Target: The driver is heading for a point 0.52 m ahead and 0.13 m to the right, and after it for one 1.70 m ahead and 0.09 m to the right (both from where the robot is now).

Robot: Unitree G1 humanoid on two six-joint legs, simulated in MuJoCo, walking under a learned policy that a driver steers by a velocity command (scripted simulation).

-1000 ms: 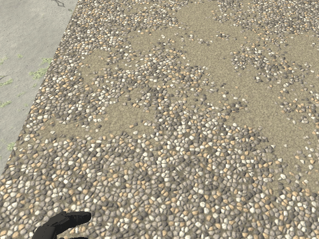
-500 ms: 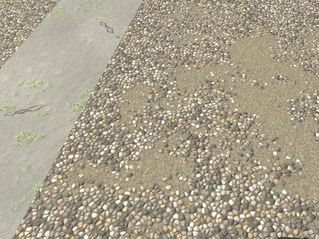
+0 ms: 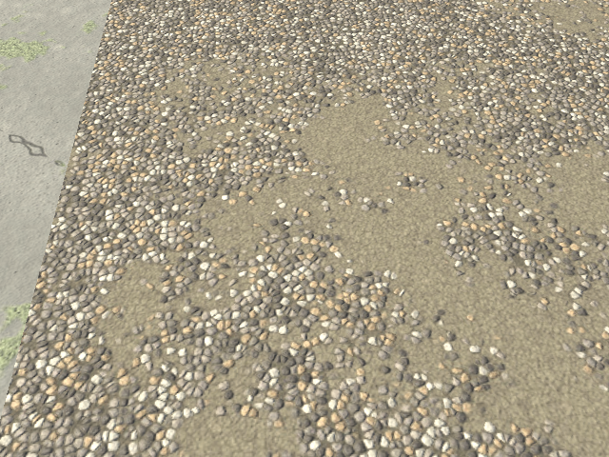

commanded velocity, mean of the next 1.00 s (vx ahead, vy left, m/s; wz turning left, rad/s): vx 0.29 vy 0.00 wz -0.24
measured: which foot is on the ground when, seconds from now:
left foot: down 0.00-0.18, up 0.20-0.60, down 0.62-1.00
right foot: up 0.00-0.16, down 0.18-0.64, up 0.66-1.00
